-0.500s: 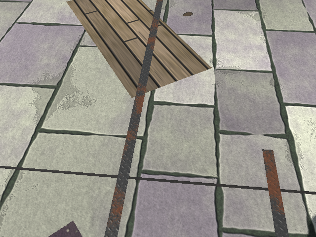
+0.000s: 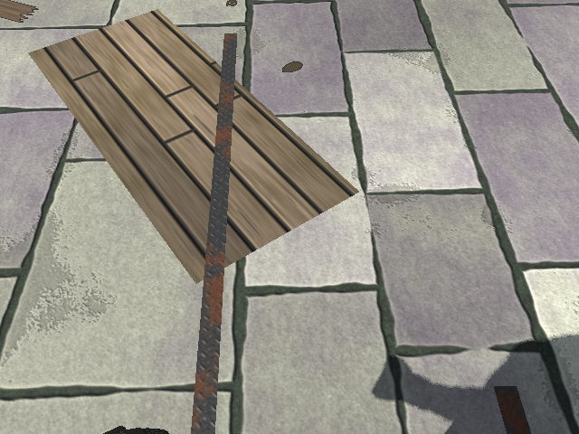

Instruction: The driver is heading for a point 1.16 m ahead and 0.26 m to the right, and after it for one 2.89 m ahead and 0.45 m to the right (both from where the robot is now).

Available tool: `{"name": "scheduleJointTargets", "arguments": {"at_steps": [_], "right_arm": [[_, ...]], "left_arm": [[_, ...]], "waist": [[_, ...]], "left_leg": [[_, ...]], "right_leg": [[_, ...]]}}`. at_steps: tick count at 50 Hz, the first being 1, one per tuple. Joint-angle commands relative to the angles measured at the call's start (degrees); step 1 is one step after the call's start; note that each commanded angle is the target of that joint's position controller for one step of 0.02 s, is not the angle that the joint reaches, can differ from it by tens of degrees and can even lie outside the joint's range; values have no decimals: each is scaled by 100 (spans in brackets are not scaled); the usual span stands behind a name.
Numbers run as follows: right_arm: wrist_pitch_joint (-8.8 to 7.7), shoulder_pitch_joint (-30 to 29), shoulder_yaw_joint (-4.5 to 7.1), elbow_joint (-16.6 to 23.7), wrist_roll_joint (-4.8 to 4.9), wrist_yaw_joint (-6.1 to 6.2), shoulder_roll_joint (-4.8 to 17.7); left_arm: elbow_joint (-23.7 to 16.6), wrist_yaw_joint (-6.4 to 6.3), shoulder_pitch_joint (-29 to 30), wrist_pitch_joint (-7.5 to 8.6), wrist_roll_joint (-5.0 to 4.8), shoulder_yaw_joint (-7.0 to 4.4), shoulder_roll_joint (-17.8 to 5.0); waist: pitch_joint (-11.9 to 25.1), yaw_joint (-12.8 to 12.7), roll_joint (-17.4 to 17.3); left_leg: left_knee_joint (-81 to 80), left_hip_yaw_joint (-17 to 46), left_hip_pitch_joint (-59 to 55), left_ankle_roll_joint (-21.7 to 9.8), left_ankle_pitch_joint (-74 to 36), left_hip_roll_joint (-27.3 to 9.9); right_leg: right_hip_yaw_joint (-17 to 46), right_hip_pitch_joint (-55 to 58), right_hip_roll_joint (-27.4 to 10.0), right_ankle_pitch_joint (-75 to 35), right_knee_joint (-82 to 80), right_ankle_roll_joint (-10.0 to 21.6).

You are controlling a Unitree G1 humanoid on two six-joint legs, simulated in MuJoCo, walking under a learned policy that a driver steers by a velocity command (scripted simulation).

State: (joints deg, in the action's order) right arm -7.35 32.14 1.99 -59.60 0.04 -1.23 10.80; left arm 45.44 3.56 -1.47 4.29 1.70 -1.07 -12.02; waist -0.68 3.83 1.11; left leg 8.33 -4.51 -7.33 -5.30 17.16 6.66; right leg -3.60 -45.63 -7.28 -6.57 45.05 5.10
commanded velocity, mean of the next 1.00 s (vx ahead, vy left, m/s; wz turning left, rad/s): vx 1.00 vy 0.00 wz -0.31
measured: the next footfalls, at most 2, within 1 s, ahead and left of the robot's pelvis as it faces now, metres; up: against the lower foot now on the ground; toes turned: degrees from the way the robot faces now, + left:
right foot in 0.14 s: +0.36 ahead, -0.08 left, +0.00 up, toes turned -3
left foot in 0.60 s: +0.81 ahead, +0.10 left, +0.00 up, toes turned +1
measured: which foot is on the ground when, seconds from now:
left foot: down 0.00-0.16, up 0.18-0.58, down 0.60-1.00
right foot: up 0.00-0.12, down 0.14-0.60, up 0.62-1.00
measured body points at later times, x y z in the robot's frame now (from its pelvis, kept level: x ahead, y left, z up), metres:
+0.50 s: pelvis +0.49 -0.01 +0.00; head +0.52 +0.00 +0.44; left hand +0.37 +0.23 -0.14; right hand +0.73 -0.21 -0.08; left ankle +0.73 +0.13 -0.68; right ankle +0.32 -0.08 -0.73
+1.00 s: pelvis +0.96 -0.01 -0.02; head +0.98 -0.02 +0.43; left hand +1.25 +0.13 -0.10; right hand +0.81 -0.22 -0.16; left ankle +0.78 +0.10 -0.73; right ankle +1.15 -0.14 -0.69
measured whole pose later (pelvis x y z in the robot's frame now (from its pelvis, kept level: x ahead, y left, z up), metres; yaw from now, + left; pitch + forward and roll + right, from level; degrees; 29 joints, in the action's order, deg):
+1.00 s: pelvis +0.96 -0.01 -0.02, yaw -19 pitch +0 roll +1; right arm -6.7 28.7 1.7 -57.1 -0.9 1.0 12.4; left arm 42.0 4.4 0.3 1.7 0.9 -1.4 -15.0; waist -2.8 2.6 1.3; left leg 12.1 -20.0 -14.6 1.2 24.5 2.0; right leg -10.4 -41.9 -1.7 -4.0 43.9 10.2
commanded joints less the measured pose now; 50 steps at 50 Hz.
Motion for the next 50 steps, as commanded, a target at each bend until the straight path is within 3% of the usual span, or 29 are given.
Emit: {"name": "scheduleJointTargets", "arguments": {"at_steps": [1,4,6,7,8,9,10,11,12,14,16,20,23,26,27,29,30,31,32,33,34,35,36,38,40,43,46,48,50], "right_arm": [[-152,-62,62,320,37,80,791],[-45,20,96,251,-104,185,1164],[132,-184,170,228,-260,301,1414],[173,-474,185,307,-267,306,1388],[128,-355,44,540,-170,199,669],[5,157,-12,675,165,80,372],[-18,-655,53,849,111,151,801],[-38,-1184,54,993,74,137,816],[-11,-1356,22,1025,0,105,678],[173,-1234,-50,1092,-217,-38,372],[285,-1618,-90,1281,-289,-133,296],[256,-3044,-175,1840,-259,-212,436],[216,-3642,-244,2016,-137,-269,435],[202,-3690,-169,2108,-174,-163,721],[201,-3355,-105,2052,-193,-102,879],[198,-1366,111,1497,-175,84,1317],[209,-342,251,1258,-277,206,1699],[172,-297,387,1271,-566,211,2193],[203,-442,380,1295,-393,84,1801],[160,-1118,302,1305,-354,63,1362],[109,-1403,245,1281,-327,38,1036],[83,-1459,213,1187,-328,44,892],[56,-1375,156,1060,-281,68,727],[-18,-1231,113,842,-119,44,521],[-72,-1208,114,761,-45,32,528],[-146,-1156,99,719,-113,15,576],[-139,-971,110,671,-107,119,853],[-86,-730,121,671,-72,245,1076],[51,-766,209,769,-84,401,1455]], "left_arm": [[-463,15,773,60,-74,45,-204],[-430,-100,435,69,-53,-48,-509],[54,-250,-1324,66,-68,-234,-915],[381,-351,-2439,49,8,-359,-1156],[475,-440,-3041,28,178,-508,-1638],[505,-316,-2806,27,176,-550,-1624],[510,-238,-2254,55,73,-513,-1223],[555,-210,-1964,118,31,-431,-858],[619,-202,-1786,162,77,-368,-586],[803,-262,-1801,237,30,-250,-341],[944,-272,-1987,339,-101,-243,-426],[960,-195,-2299,445,-173,-222,-534],[1068,-228,-2682,519,-265,-244,-814],[1132,-291,-2858,446,-179,-240,-1080],[1130,-337,-2823,392,-114,-266,-1246],[1097,-441,-2513,226,-2,-339,-1551],[973,-441,-2432,212,45,-287,-1246],[771,-335,-3395,222,-223,-46,-10],[750,-378,-3177,255,-393,-153,-639],[580,-408,-2320,227,-351,-212,-837],[516,-364,-1982,196,-279,-195,-776],[509,-303,-1817,123,-202,-196,-641],[452,-235,-1981,14,-110,-187,-490],[288,-150,-1773,-174,-58,-166,-241],[13,-74,-1246,-280,-40,-141,-185],[-327,9,-527,-290,-94,-73,-187],[-567,90,37,-255,-83,-28,-309],[-585,124,149,-229,-62,-51,-469],[-437,90,-439,-246,-84,-120,-709]], "waist": [[-967,-158,-171],[-272,-448,-650],[692,-1297,-924],[1152,-1831,-828],[1739,-1642,227],[2336,-1048,1459],[1405,-1010,560],[699,-908,5],[285,-664,-430],[-40,-212,-195],[-450,-121,-60],[-913,-363,-185],[-922,-576,-79],[-553,-494,205],[-210,-270,401],[856,746,524],[1452,1068,341],[2321,186,-1520],[2614,310,-1279],[1326,159,-771],[729,66,-265],[350,-74,-117],[253,-306,-393],[-20,-469,-483],[-325,-516,-458],[-641,-527,-451],[-865,-550,-300],[-696,-556,-359],[-222,-969,-680]], "left_leg": [[-994,402,1151,-331,-3802,-1448],[298,235,-279,-170,-7182,-1674],[2595,203,-306,-166,-7770,-1820],[4230,116,584,-199,-6647,-1649],[6541,115,2510,-205,-2945,-975],[8068,858,4377,-120,842,-110],[7925,1054,5009,-309,209,-635],[7556,977,5005,-321,-230,-846],[7186,992,4770,-308,-328,-1042],[6710,998,4329,-154,-331,-1277],[6326,829,4659,30,-402,-1489],[4257,124,4576,166,-1938,-1446],[2888,-250,3660,-9,-2993,-1115],[2328,-295,3417,-175,-2564,-709],[2310,-214,3036,-217,-2077,-520],[2166,85,1036,-299,-1278,-454],[2499,832,-363,-324,-227,-1274],[2034,3677,-2049,-799,1379,-3227],[852,5132,-1869,-815,2327,-3288],[648,3964,-821,-571,2148,-2956],[536,3138,53,-461,1215,-2802],[398,2381,669,-259,445,-2522],[332,1860,1085,-174,70,-2456],[167,1030,1395,57,-448,-2234],[-35,240,1584,281,-1149,-2070],[-169,-743,1781,443,-2507,-1684],[-228,-1269,1361,568,-3898,-1672],[218,-1435,817,664,-6069,-1725],[1229,-1425,369,689,-7816,-1956]], "right_leg": [[-444,1241,406,-563,-1062,144],[-642,1789,1050,424,-1355,348],[-419,3454,1252,1210,-1455,545],[-101,4823,887,1550,-1546,695],[1733,6399,-588,3253,-1354,1019],[4999,7340,-1584,4145,-2546,1665],[4426,6690,-1200,4091,-2936,1373],[3536,5731,-1057,3413,-3085,1238],[2961,4916,-836,2912,-3250,1070],[2224,3825,-463,2731,-3550,826],[1789,3425,-301,2462,-3892,793],[640,3017,318,411,-4269,608],[445,3358,128,-845,-4778,481],[406,4798,-108,-3330,-4026,393],[478,5140,-216,-4243,-3387,362],[563,4855,-199,-4161,-919,300],[553,3726,55,-2522,825,327],[522,1512,909,2877,3260,187],[920,900,947,3033,3902,336],[858,528,549,2242,3724,350],[822,625,348,1922,3410,335],[835,818,190,1853,3233,331],[815,1027,98,1822,3141,279],[743,893,-76,1760,3046,228],[530,514,-145,1393,2843,155],[52,482,42,392,1879,199],[-460,753,285,2,442,383],[-938,1282,740,-40,-127,535],[-1052,2056,1101,390,-293,681]]}}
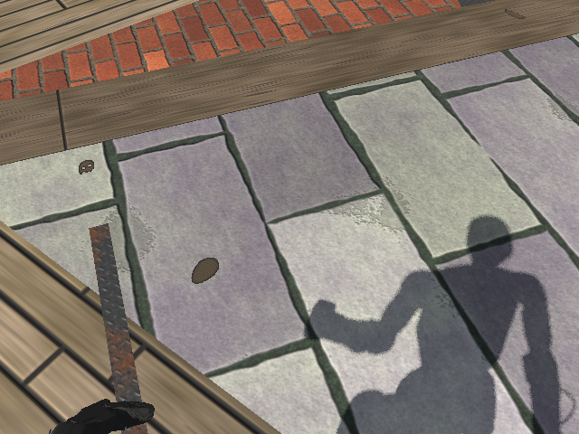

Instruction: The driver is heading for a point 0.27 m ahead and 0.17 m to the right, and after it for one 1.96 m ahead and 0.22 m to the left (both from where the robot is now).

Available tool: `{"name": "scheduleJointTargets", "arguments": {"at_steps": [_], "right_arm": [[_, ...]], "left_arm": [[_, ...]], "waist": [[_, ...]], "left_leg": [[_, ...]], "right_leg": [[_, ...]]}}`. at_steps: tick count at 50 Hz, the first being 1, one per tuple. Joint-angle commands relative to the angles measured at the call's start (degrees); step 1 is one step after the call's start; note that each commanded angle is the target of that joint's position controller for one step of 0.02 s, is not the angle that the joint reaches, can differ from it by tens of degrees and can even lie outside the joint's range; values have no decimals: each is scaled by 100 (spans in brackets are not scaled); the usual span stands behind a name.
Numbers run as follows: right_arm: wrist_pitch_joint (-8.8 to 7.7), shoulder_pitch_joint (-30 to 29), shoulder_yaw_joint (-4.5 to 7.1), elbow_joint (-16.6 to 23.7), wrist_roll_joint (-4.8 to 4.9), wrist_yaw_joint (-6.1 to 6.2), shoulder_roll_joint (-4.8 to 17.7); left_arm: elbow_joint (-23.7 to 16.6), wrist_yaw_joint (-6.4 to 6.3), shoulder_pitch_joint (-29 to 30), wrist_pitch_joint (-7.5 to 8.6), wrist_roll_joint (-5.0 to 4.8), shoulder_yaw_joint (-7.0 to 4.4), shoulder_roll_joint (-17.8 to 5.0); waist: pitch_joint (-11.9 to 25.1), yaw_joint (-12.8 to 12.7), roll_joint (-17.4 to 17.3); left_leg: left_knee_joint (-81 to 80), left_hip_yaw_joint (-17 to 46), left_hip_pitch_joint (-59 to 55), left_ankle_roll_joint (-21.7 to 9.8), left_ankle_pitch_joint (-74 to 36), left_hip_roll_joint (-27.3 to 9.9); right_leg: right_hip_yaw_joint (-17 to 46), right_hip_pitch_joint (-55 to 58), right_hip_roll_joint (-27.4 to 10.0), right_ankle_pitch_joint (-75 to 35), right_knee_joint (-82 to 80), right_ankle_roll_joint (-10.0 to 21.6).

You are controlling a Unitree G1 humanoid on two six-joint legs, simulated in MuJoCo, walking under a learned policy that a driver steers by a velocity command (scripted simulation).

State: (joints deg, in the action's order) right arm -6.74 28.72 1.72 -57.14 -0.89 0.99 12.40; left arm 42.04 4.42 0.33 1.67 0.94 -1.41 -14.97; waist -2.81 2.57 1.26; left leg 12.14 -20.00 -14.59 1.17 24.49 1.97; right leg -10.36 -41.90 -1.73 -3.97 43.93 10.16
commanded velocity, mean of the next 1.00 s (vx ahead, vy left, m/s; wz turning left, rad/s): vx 1.00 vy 0.00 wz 0.17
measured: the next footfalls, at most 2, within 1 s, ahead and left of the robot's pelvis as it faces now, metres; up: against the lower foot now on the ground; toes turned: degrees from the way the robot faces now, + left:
right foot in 0.06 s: +0.25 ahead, -0.02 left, +0.00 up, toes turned -9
left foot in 0.52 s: +0.72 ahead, +0.01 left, +0.00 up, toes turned -8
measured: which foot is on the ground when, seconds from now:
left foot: down 0.00-0.06, up 0.08-0.50, down 0.52-0.96, up 0.98-1.00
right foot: up 0.00-0.04, down 0.06-0.50, up 0.52-0.92, down 0.94-1.00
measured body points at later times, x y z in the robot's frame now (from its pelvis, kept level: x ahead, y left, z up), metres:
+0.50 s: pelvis +0.48 -0.02 -0.01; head +0.51 -0.03 +0.44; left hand +0.50 +0.27 -0.13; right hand +0.66 -0.28 -0.09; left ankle +0.69 +0.03 -0.71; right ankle +0.22 -0.01 -0.70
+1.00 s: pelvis +0.96 -0.07 +0.00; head +1.00 -0.07 +0.45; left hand +1.18 +0.18 -0.05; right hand +1.00 -0.38 -0.12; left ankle +0.72 +0.00 -0.64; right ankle +1.09 -0.19 -0.72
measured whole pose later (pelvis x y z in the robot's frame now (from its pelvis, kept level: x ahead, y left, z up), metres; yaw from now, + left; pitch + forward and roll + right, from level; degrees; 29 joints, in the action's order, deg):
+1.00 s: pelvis +0.96 -0.07 +0.00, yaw +13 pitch +3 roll -1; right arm -3.4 25.3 5.1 -47.8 0.9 -0.5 19.7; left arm 33.9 -0.6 -0.1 6.0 3.5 1.5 -14.8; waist -1.4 6.7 -1.7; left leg 57.4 11.5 7.9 -6.7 25.6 7.1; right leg 0.7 -29.7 -0.9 8.1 35.1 -1.7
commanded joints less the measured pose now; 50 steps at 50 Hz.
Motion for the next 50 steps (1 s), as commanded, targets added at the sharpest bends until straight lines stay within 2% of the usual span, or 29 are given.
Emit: {"name": "scheduleJointTargets", "arguments": {"at_steps": [1,2,3,4,5,6,7,8,10,11,13,16,20,23,25,26,27,28,30,31,34,38,43,45,46,47,48,49,50], "right_arm": [[85,-641,292,610,-22,221,1455],[180,-986,345,752,-66,217,1570],[273,-1283,387,858,-100,150,1581],[243,-1640,260,1054,-125,1,924],[100,-1129,123,1748,-71,-18,536],[-82,-1370,38,1965,-56,-43,655],[-166,-1603,57,1894,-73,-61,909],[-144,-1773,67,1916,-128,-73,912],[120,-1648,17,1860,-342,-83,832],[246,-1583,-19,1835,-364,-121,730],[309,-2047,-118,2019,-318,-212,531],[288,-2795,-206,2190,-68,-298,354],[227,-3418,-147,2325,5,-330,545],[224,-2783,26,2139,1,-332,933],[289,-758,211,1499,45,-270,1278],[337,530,347,1141,-15,-208,1486],[402,672,532,1025,-154,-174,2056],[446,170,515,1072,-14,-259,1814],[417,-422,444,1161,10,-260,1279],[395,-475,399,1114,4,-224,1121],[260,-510,327,1036,67,-178,1096],[172,-476,414,1165,106,-197,1271],[215,-68,540,1149,173,-185,1482],[229,-139,582,1187,127,-128,1649],[218,-297,616,1218,100,-146,1832],[161,-571,592,1311,81,-175,1726],[96,-558,380,1527,152,-156,907],[138,-65,217,1896,345,-167,651],[269,-562,248,1686,166,-104,1071]], "left_arm": [[96,-39,-1411,2,-12,-180,-630],[422,-117,-2577,-13,-10,-325,-883],[740,-241,-3528,-4,-53,-508,-1106],[763,-357,-2958,-58,-198,-635,-1290],[525,-315,-2475,-106,27,-689,-1890],[354,-375,-2513,-118,100,-723,-1812],[417,-434,-2390,-77,95,-626,-1280],[473,-457,-2200,-17,68,-552,-1063],[389,-503,-1946,176,-13,-466,-935],[394,-501,-1891,266,-40,-400,-811],[464,-464,-2026,431,-48,-380,-819],[589,-324,-2510,558,-157,-366,-771],[792,-364,-2959,625,-53,-345,-916],[837,-552,-2854,549,124,-359,-1206],[706,-662,-2329,387,311,-397,-1332],[541,-689,-1817,358,299,-402,-1356],[239,-550,-2152,449,78,-206,-511],[31,-473,-2104,611,49,-128,-613],[-226,-447,-1310,732,128,-24,-760],[-303,-428,-1156,699,203,9,-679],[-560,-350,-1179,367,399,127,-479],[-1149,-230,150,326,206,284,-374],[-1312,-292,567,375,104,263,-476],[-1167,-391,21,415,103,124,-790],[-972,-463,-795,451,80,15,-998],[-741,-575,-1946,485,129,-123,-1273],[-615,-690,-3035,482,342,-293,-1707],[-596,-618,-2576,411,333,-397,-2057],[-704,-583,-2019,360,284,-335,-1358]], "waist": [[379,-1275,-815],[856,-1807,-863],[1154,-2194,-534],[460,-1685,846],[1071,-700,1161],[1499,-915,547],[601,-739,-452],[184,-413,-777],[-92,-8,-928],[-142,105,-953],[-303,-35,-756],[-308,-578,-360],[-302,-950,-32],[328,-429,454],[1160,607,689],[1474,1351,461],[1729,732,-1368],[2171,473,-1438],[894,223,95],[458,1,389],[-34,-476,74],[-466,-162,-270],[2,249,-502],[496,-23,-469],[1037,-493,-411],[1636,-1095,-367],[2524,-1328,671],[3164,-691,2357],[2154,-740,1189]], "left_leg": [[1838,207,1131,-9,-9050,-1614],[3261,381,1508,-119,-8976,-1723],[5354,463,2327,-236,-7110,-1463],[7551,648,4088,-213,-931,-233],[8772,1640,6031,33,450,72],[8565,2485,6738,-2,250,-91],[7815,2589,6766,-43,-122,-433],[7188,2582,6359,-3,-288,-623],[6461,2565,5574,190,-282,-872],[5999,2433,5277,251,-331,-1034],[4820,2073,4947,248,-1141,-1136],[3093,1632,4476,-153,-3088,-974],[1909,1288,4661,-681,-3640,-582],[1892,1126,4080,-925,-2603,143],[2018,1199,2536,-1123,-1989,393],[2007,1688,1119,-1388,-1494,59],[2109,4371,-806,-2346,-605,-1293],[668,6951,-1177,-2768,13,-1808],[220,5881,420,-2369,-71,-1592],[115,5367,1295,-2155,-480,-1310],[-198,4607,2824,-2018,-900,-717],[-658,4000,4023,-1748,-1776,-207],[39,4183,2603,-1294,-3696,-358],[1071,4229,2097,-1059,-4974,-387],[2149,4111,2139,-942,-5287,-269],[3569,4009,2930,-856,-4570,-69],[5550,3411,4143,-858,-1658,311],[6797,2834,5445,-756,422,491],[7027,2686,6055,-817,-222,-64]], "right_leg": [[-308,2476,696,458,-161,284],[-41,3603,743,872,-187,468],[497,4796,663,1286,-705,707],[1546,5037,190,1301,-972,854],[4255,6208,-774,569,-1349,1899],[5789,6433,-1368,2536,-2729,2187],[5649,5487,-1320,3036,-3239,1811],[5152,4557,-1087,2667,-3277,1519],[4224,3239,-591,1765,-3283,1282],[3747,2744,-437,1665,-3347,1162],[2966,2214,-96,953,-3627,955],[1974,2558,222,-535,-3803,300],[1539,4308,-206,-2105,-3989,-117],[1052,5350,-571,-5230,-2819,-436],[789,5192,-706,-6095,-455,-584],[582,3951,-458,-5056,1675,-617],[699,990,554,671,4431,-997],[1480,-280,911,2756,5011,-952],[1770,-389,116,1960,4065,-813],[1685,-109,-59,1974,3577,-828],[1491,323,-316,2295,2606,-1080],[1016,1182,-279,678,206,-1304],[1064,1836,99,-165,-1274,-1165],[1107,2662,338,540,-1594,-1058],[1103,3602,339,931,-1631,-979],[1503,5035,-185,1515,-1362,-835],[3226,6519,-1783,3679,-1552,-562],[6235,6970,-2842,4549,-2648,-12],[5677,6225,-2435,5086,-2739,-35]]}}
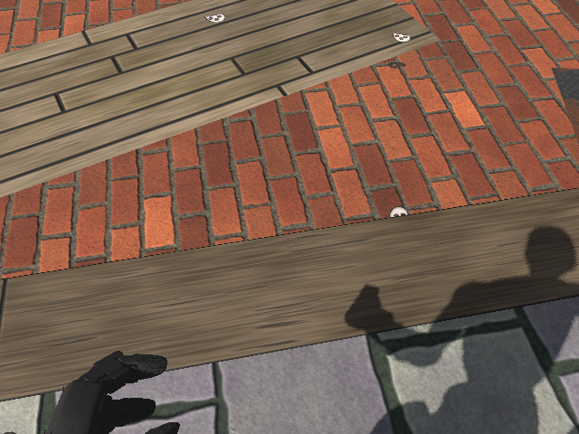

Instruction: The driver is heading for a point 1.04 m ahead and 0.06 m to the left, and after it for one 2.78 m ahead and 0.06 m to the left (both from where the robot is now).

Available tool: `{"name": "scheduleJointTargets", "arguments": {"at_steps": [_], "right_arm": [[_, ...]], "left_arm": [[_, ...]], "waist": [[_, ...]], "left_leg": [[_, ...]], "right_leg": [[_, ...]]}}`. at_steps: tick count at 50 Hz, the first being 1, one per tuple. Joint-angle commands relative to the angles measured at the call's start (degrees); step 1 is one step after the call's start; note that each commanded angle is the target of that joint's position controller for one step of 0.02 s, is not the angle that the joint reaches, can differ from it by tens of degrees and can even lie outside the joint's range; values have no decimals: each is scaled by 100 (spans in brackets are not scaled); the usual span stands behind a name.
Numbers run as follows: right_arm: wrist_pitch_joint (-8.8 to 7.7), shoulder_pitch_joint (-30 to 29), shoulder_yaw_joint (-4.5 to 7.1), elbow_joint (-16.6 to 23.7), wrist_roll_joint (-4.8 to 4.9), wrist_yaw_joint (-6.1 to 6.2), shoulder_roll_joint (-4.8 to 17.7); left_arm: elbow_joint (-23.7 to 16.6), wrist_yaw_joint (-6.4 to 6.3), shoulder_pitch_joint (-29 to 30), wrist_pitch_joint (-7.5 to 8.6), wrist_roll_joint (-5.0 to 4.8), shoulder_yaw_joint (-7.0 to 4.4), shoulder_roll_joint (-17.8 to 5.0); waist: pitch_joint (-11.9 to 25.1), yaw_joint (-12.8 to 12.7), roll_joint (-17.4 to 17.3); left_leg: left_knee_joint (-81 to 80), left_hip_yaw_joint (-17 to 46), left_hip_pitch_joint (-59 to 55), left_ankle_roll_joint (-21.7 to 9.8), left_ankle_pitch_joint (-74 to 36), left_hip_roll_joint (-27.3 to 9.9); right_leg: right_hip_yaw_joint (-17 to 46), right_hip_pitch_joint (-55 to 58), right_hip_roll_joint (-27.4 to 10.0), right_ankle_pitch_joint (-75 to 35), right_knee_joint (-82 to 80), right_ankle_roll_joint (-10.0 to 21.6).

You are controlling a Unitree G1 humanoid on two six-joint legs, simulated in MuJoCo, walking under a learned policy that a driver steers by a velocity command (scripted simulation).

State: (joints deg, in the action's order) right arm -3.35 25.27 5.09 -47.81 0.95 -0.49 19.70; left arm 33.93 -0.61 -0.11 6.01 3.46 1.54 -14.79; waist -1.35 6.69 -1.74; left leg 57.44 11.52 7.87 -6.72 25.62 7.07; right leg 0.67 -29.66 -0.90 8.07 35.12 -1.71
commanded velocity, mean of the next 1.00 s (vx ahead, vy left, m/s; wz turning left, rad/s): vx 0.53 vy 0.00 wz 0.25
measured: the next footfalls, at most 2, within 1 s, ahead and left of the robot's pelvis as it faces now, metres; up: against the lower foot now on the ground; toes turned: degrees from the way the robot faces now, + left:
left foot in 0.34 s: +0.45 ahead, +0.12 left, +0.00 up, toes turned +18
right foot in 0.66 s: +0.64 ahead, -0.08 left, +0.00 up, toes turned +23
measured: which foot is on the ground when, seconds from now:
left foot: up 0.00-0.32, down 0.34-0.82, up 0.84-1.00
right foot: down 0.00-0.34, up 0.36-0.64, down 0.66-1.00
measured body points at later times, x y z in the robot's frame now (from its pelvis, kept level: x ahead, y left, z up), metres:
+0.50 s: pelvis +0.37 +0.03 +0.01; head +0.41 +0.03 +0.46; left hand +0.44 +0.32 -0.07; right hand +0.55 -0.20 -0.12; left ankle +0.41 +0.10 -0.71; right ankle +0.44 -0.14 -0.62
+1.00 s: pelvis +0.62 -0.02 +0.03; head +0.64 -0.04 +0.48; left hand +0.56 +0.27 -0.07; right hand +0.86 -0.24 -0.06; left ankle +0.57 +0.12 -0.64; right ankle +0.60 -0.09 -0.71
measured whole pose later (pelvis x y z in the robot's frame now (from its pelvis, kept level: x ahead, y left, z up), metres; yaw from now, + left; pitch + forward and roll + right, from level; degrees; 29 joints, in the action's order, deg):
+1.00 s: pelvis +0.62 -0.02 +0.03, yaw +12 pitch +1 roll +2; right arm -2.3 7.8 1.1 -38.1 -3.2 -1.0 19.3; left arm 43.7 1.3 -26.6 1.5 -0.8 -3.1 -17.6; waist 0.5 -2.9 -2.1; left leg 60.4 2.6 28.7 0.7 20.8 0.2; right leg 9.4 -10.0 7.7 14.8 24.6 6.2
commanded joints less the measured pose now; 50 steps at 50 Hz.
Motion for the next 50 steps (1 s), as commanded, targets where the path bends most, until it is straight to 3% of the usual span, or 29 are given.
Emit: {"name": "scheduleJointTargets", "arguments": {"at_steps": [1,2,6,9,12,13,15,16,17,18,19,20,22,23,25,26,28,30,32,34,36,39,40,41,42,43,45,47,50], "right_arm": [[-17,-716,-69,762,-145,-9,420],[36,-988,-67,793,-206,-85,365],[325,-1535,-198,1248,-295,-310,-94],[335,-2005,-268,1642,-331,-356,-96],[272,-2082,-322,1579,-317,-498,-125],[56,-744,-423,1132,-263,-868,-270],[-211,23,9,773,-60,-900,873],[-319,974,213,427,-74,-758,1238],[-433,1337,262,77,-416,-517,1341],[-326,1353,274,327,-486,-349,1864],[-366,1141,274,331,-494,-346,1722],[-439,283,218,458,-386,-292,1288],[-451,-793,-33,567,-171,-248,665],[-452,-1223,-123,707,-134,-311,607],[-508,-1724,-138,967,-203,-393,660],[-559,-1924,-114,1025,-238,-397,780],[-583,-1904,-216,997,-221,-397,572],[-523,-1707,-276,1020,-118,-430,582],[-441,-1498,-287,1014,-51,-485,638],[-258,-749,-213,817,-100,-465,701],[-251,-49,-87,615,-256,-124,998],[-363,-1072,-331,833,-343,99,435],[-325,-1596,-388,1027,-373,84,349],[-264,-2025,-418,1330,-510,53,252],[-105,-2170,-106,1473,-245,35,838],[-57,-2017,-178,1544,-358,23,584],[-118,-2207,-268,1503,-411,-40,385],[-50,-2231,-304,1505,-431,-35,333],[118,-2333,-329,1518,-417,-52,396]], "left_arm": [[150,-56,-1741,-80,-22,-513,-884],[289,-37,-1751,-80,5,-478,-731],[896,55,-2120,96,-212,-424,-469],[933,60,-1592,169,-270,-437,-565],[987,27,-1458,187,-327,-485,-798],[520,75,-1183,396,368,-614,-1436],[209,27,-465,471,339,-861,-2137],[201,31,-428,459,312,-848,-2122],[682,144,-1546,392,320,-608,-1309],[658,415,-2893,330,339,-292,-307],[171,435,-2489,284,-93,-270,-382],[-136,359,-1045,266,-340,-348,-1051],[-214,77,-1359,117,-54,-338,-1163],[-147,-8,-1657,21,57,-270,-1086],[100,-4,-2088,-88,-8,-245,-1141],[248,98,-2307,-147,-34,-180,-916],[453,398,-1952,-274,-85,20,-317],[484,590,-1742,-183,-225,-134,-603],[489,553,-1575,84,-229,-369,-1043],[257,384,-912,145,-112,-461,-1323],[-137,246,6,157,-101,-492,-1376],[193,202,-583,308,-75,-308,-724],[427,204,-1164,356,-7,-378,-830],[784,172,-2031,403,95,-495,-1072],[885,341,-3091,-53,-456,-807,-1783],[784,392,-3240,-285,-504,-861,-2035],[644,261,-3042,-473,-422,-863,-1694],[689,155,-2850,-463,-422,-764,-1323],[766,121,-2911,-406,-469,-742,-1234]], "waist": [[1166,-1205,756],[721,-1151,361],[85,-751,745],[-337,-410,743],[-363,-349,537],[661,-21,855],[376,404,349],[476,800,-35],[977,599,-955],[2945,-179,-1083],[2916,8,-649],[1249,360,91],[1045,-597,558],[755,-1048,352],[735,-1291,401],[736,-1443,575],[497,-1202,517],[489,-1034,236],[624,-897,77],[440,-335,-62],[30,260,-312],[-223,-245,-544],[-67,-597,-239],[119,-1028,684],[505,-1369,1163],[484,-1255,1022],[161,-1214,251],[-4,-1004,416],[-69,-970,663]], "left_leg": [[2197,-603,3849,21,-763,-768],[1994,-657,3735,69,-871,-920],[1745,-756,3947,143,-910,-1313],[653,-1121,3649,263,-1658,-1199],[-1437,-1975,1959,216,-3071,-658],[-1054,-1322,541,417,-2678,-720],[-1148,-1475,-72,429,-2469,-301],[-1889,-1490,-1415,161,-3057,-113],[-2301,-747,-3020,-628,-4629,-404],[-1723,1341,-4670,-2220,-9371,-1571],[-2119,2973,-4835,-2792,-8925,-2583],[-2446,2516,-2998,-2209,-7700,-2424],[-3136,1847,-589,-1905,-6770,-2089],[-3623,1633,832,-1826,-6667,-2013],[-3989,965,2303,-1488,-6001,-1765],[-3938,350,2791,-1102,-5556,-1377],[-3883,-347,3084,-451,-4420,-926],[-3489,-316,2480,-257,-3728,-1081],[-3046,-110,1537,-144,-3626,-1347],[-3052,325,506,-176,-1272,-1549],[-3349,1143,-362,-446,1469,-1938],[-3548,970,-632,-532,1301,-2364],[-3202,244,60,-271,1024,-1924],[-1851,-757,812,174,451,-992],[225,-1487,2810,648,-243,-339],[1052,-673,4228,624,510,-226],[1135,-460,4532,591,-51,-724],[527,-532,3944,675,-341,-933],[-120,-719,3564,850,-739,-831]], "right_leg": [[3391,4208,-2199,2921,-1813,1038],[2618,3617,-1976,1786,-1890,951],[850,2832,-1643,-327,-2222,688],[-480,2196,-1346,-2810,-2344,540],[-1495,1660,-826,-3437,-2097,310],[-1608,1595,-1041,-4495,-1966,522],[-1673,1352,-1139,-5405,-817,156],[-1651,669,-972,-5300,680,-304],[-1278,-291,-351,-120,3508,-671],[-399,-563,317,3176,5299,-1044],[809,-1917,365,3247,5773,-1127],[955,-2607,129,3099,5489,-1050],[846,-1401,-318,2655,4446,-747],[801,-531,-582,2615,3985,-697],[440,683,-782,1873,3357,-647],[227,1313,-835,1165,2663,-599],[131,1901,-848,-297,1536,-607],[113,1946,-637,-992,749,-663],[131,1739,-493,-1015,294,-466],[99,795,-407,-599,134,193],[405,-649,-208,1379,73,707],[245,-648,-46,685,72,787],[225,596,96,779,-121,905],[977,1802,132,1305,-706,1135],[3726,3293,-1034,1360,-1542,1688],[5223,4364,-1370,1752,-2048,1930],[4210,4150,-1203,1005,-1844,1814],[3338,3403,-762,603,-1931,1570],[3034,2966,-407,504,-2261,1588]]}}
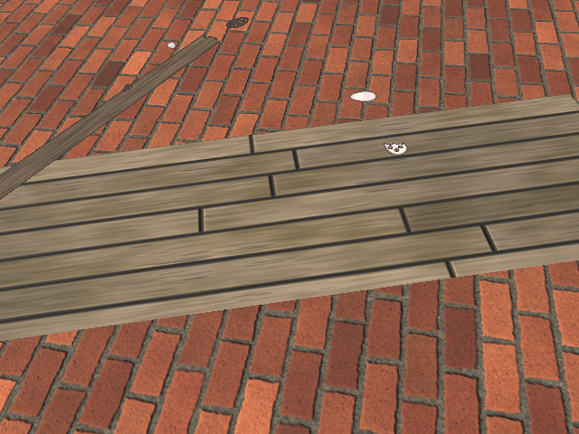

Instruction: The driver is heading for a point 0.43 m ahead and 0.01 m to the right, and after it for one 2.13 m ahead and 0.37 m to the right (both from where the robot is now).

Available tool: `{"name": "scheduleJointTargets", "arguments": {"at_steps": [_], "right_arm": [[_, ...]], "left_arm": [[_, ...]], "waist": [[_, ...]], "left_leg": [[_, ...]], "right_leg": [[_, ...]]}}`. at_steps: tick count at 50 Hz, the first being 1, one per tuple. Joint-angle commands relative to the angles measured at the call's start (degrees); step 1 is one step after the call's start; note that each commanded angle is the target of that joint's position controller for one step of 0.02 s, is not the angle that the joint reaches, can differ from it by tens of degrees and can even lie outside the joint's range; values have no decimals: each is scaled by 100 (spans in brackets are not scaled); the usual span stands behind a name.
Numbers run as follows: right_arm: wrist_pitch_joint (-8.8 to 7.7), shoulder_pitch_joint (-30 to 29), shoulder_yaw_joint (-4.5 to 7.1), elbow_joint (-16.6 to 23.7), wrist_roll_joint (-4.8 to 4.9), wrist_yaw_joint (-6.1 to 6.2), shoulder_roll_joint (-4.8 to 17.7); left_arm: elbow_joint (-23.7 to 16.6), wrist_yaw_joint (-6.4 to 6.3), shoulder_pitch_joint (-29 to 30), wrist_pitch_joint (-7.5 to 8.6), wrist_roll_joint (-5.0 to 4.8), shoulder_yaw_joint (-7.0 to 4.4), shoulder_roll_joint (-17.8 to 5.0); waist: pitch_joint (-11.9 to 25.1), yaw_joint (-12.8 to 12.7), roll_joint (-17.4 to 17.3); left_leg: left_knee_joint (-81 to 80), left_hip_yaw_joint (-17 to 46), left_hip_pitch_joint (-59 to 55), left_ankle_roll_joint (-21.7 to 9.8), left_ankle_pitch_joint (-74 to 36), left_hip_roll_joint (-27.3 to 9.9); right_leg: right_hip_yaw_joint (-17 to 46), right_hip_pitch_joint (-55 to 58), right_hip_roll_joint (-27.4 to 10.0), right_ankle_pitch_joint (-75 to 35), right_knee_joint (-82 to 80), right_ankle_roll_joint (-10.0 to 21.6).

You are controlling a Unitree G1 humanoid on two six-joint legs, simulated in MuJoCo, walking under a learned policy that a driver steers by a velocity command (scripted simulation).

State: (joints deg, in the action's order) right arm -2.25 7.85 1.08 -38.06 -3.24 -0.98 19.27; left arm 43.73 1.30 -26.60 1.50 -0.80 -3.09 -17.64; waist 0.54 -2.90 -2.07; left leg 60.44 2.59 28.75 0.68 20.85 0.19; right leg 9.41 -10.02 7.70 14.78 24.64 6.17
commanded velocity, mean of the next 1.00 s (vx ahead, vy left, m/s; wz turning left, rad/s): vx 0.28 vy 0.00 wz -0.35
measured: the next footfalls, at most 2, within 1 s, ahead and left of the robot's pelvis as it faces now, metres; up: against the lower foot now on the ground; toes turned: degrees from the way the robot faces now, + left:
left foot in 0.24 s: +0.31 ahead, +0.09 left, +0.00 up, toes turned -17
right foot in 0.68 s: +0.42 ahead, -0.29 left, -0.12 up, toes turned -36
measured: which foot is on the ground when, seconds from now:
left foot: up 0.00-0.22, down 0.24-0.68, up 0.70-1.00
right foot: down 0.00-0.24, up 0.26-0.66, down 0.68-1.00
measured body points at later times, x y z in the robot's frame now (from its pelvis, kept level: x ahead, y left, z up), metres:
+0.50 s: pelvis +0.27 -0.04 -0.02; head +0.28 -0.07 +0.43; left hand +0.56 +0.06 -0.09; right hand +0.17 -0.29 -0.15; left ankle +0.27 +0.10 -0.74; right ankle +0.32 -0.19 -0.70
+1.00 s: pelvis +0.39 -0.15 -0.13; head +0.42 -0.16 +0.32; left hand +0.59 +0.06 -0.26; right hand +0.45 -0.46 -0.23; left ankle +0.49 -0.06 -0.77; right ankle +0.39 -0.27 -0.87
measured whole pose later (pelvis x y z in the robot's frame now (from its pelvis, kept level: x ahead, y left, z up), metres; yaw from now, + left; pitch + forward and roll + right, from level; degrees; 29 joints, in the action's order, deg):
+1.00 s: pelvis +0.39 -0.15 -0.13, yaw -18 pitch +1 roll +1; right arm 4.8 7.8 3.4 -37.6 0.4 3.8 14.5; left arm 47.3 -5.3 -9.5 -2.1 1.6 -2.1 -14.6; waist -2.4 1.6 1.4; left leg 68.8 -4.7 41.1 4.6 12.6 -3.6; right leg -15.7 -18.1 -8.8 13.6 31.8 1.0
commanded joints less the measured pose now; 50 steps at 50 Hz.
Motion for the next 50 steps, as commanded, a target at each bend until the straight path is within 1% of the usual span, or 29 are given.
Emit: {"name": "scheduleJointTargets", "arguments": {"at_steps": [1,5,9,10,11,12,13,14,15,16,18,20,21,23,24,25,27,29,31,34,35,36,37,39,40,41,44,47,50], "right_arm": [[25,-742,55,589,17,1,448],[-1,-1484,-20,849,66,-39,426],[-130,-1024,-47,781,90,-47,297],[-319,297,-221,348,25,-116,-289],[-370,2176,32,-210,68,-8,328],[-426,4247,202,-894,21,81,777],[-542,4941,79,-1180,-70,133,746],[-573,3099,62,-507,-33,-131,1043],[-491,1992,136,-116,-8,-123,698],[-433,1101,-58,45,195,-119,132],[-463,-89,-441,196,181,62,-884],[-646,-30,-152,-35,206,385,-123],[-682,45,25,-141,111,485,359],[-723,-30,152,-17,-272,488,652],[-789,189,142,-158,-281,514,555],[-806,586,119,-156,-77,554,421],[-766,1694,72,-566,112,511,252],[-622,2224,-3,-779,22,354,160],[-464,2130,-26,-909,-118,74,355],[-301,1517,-15,-928,-112,-345,452],[-254,2955,-321,-1124,-113,-446,-649],[-92,1878,-96,-821,960,-208,167],[-48,1778,-14,-690,979,-113,268],[215,1330,89,-587,709,244,164],[412,1393,170,-470,764,397,118],[568,1471,122,-436,606,535,-154],[712,902,315,-119,405,731,3],[702,381,245,351,295,587,-373],[654,158,248,434,409,329,-411]], "left_arm": [[-199,-72,-260,50,-32,-286,-966],[-144,-48,-323,59,-14,-334,-1058],[14,-91,-164,-32,80,-325,-976],[-294,308,424,424,934,-78,-509],[-615,509,1386,619,990,-159,-743],[-861,671,1885,803,789,-72,-416],[-776,742,1039,856,410,188,634],[-673,750,-153,846,360,220,599],[-367,620,-69,739,435,-31,-399],[-358,406,131,634,553,-92,-643],[-491,109,849,547,846,87,-188],[-714,274,1381,484,805,343,373],[-744,447,1372,424,688,456,512],[-633,651,847,415,544,442,317],[-783,634,1102,408,512,340,-27],[-844,567,1539,371,657,231,-299],[-1084,417,2499,343,702,203,-284],[-783,374,2782,274,703,346,-28],[-685,360,2625,181,586,265,-184],[-345,136,684,281,505,-370,-1434],[-445,97,-205,204,459,-379,-1365],[-20,155,166,-12,122,-32,-352],[-106,145,493,-127,-31,-63,-479],[-202,59,1651,-229,0,36,-285],[-325,-26,1760,-214,117,-172,-913],[-411,-98,2118,-195,252,-195,-984],[-213,-420,2230,-178,345,-68,-538],[-11,-767,1997,-227,276,-60,-495],[-116,-736,2264,-326,177,-173,-674]], "waist": [[-292,-20,665],[-417,-275,722],[52,-106,886],[775,597,625],[682,1587,50],[1039,2344,-785],[1504,1783,-1310],[1206,438,-854],[350,516,-258],[446,341,-62],[229,-221,120],[-36,-80,-57],[10,-35,148],[113,-85,65],[-51,-55,67],[-134,339,43],[-348,869,-34],[-698,1205,246],[-801,876,262],[144,-422,1029],[2806,-184,2419],[2465,-592,1322],[2339,-368,1296],[1510,185,494],[1233,323,1222],[892,509,1259],[180,597,886],[340,610,842],[554,626,1099]], "left_leg": [[-678,104,1422,166,-440,-79],[-1836,-36,1113,258,-1369,111],[-1653,-248,-819,69,-2461,633],[-1896,58,-3083,175,-2528,485],[-1321,-140,-5181,204,-2540,434],[-1907,25,-6014,-290,-2412,-41],[-2594,1369,-6506,-1440,-4477,-1477],[-2951,3119,-5843,-2863,-6273,-2990],[-3315,3213,-4323,-2842,-5316,-3129],[-3710,2924,-3048,-2581,-4069,-3024],[-4329,1650,-1540,-1766,-3213,-2173],[-4702,427,-1047,-1383,-3532,-1506],[-4626,-230,-771,-1198,-3305,-1170],[-4311,-778,129,-1058,-3263,-932],[-3986,-527,-681,-878,-2624,-1153],[-3589,-397,-1744,-962,-2060,-1141],[-2975,138,-2801,-961,-1516,-1522],[-2743,-242,-2037,-704,141,-1216],[-2544,-136,-793,-662,747,-1329],[-151,-853,178,165,417,-605],[2380,-648,960,515,2738,-244],[3435,302,2108,593,3499,-381],[3591,541,1988,566,3434,-578],[3581,147,1636,539,2634,-668],[3609,-103,1251,585,1214,-500],[3942,-151,1341,691,861,-458],[3382,-219,1433,668,18,-451],[1401,-100,1413,455,-843,-689],[-389,-680,-118,201,-1257,-455]], "right_leg": [[2103,853,-1190,-276,-1276,844],[2144,506,-997,-892,-1348,794],[1837,-174,-784,-4421,-413,207],[1334,-1522,-359,-3934,156,-30],[1637,-3288,-177,-4632,1144,-94],[1419,-3498,381,-3433,2956,-334],[832,-3656,1021,1695,5488,-441],[347,-4869,628,2488,6704,-570],[90,-4762,-203,1977,7217,-776],[82,-4126,-682,1375,6841,-756],[21,-3011,-1462,877,5194,-939],[-557,-2434,-1642,856,3844,-1011],[-795,-1855,-1620,453,3139,-982],[-1019,-651,-1247,-1171,3438,-811],[-335,-1604,-1588,-2230,2873,-772],[-454,-2711,-1563,-2731,2126,-675],[-523,-3747,-1588,-2574,1295,-590],[-940,-2877,-1506,-4153,-241,-585],[-993,-1316,-1377,-4834,-199,-506],[-967,2169,-1527,-6021,-513,198],[121,5187,-3213,-9081,1489,1840],[385,4558,-3411,-9697,1483,1286],[215,3807,-3359,-8693,1350,1172],[-163,1724,-3050,-5855,444,877],[-244,354,-3550,-4328,-209,1158],[-130,-226,-3783,-3411,-601,1169],[-848,-1081,-3400,-1569,-875,748],[-1390,-513,-3152,-1016,-505,390],[-1886,-940,-3003,-264,-427,241]]}}
Velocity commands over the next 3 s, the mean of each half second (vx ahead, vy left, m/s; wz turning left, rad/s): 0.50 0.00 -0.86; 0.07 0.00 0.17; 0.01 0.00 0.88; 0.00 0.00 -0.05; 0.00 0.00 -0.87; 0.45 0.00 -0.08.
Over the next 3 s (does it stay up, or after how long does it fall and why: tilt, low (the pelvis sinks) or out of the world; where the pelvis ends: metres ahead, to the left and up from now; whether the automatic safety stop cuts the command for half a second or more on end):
stays up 0.82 -0.23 -0.14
